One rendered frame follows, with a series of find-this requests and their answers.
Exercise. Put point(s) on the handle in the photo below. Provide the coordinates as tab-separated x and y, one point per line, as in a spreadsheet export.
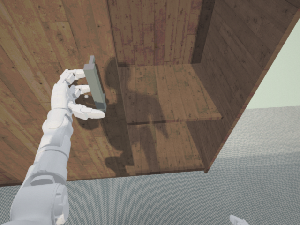
94	84

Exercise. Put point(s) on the left robot hand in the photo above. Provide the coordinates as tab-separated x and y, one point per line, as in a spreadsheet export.
62	96

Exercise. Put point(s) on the robot left forearm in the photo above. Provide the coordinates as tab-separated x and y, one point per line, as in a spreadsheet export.
52	155

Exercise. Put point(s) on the right robot hand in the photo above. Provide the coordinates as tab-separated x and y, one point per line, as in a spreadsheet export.
237	221

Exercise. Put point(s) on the wardrobe door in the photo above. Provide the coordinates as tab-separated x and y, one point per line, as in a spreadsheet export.
39	40
5	176

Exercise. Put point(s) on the left robot upper arm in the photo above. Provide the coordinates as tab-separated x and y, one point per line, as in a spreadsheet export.
41	205

